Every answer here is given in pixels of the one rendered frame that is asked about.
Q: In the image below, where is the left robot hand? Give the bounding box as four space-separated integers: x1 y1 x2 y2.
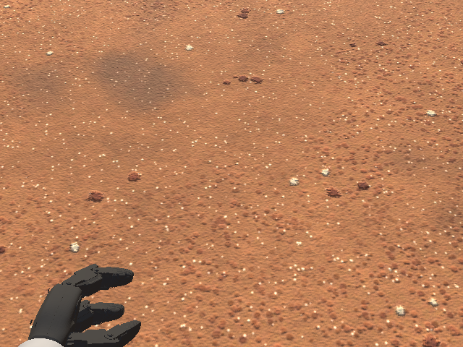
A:
28 264 141 347

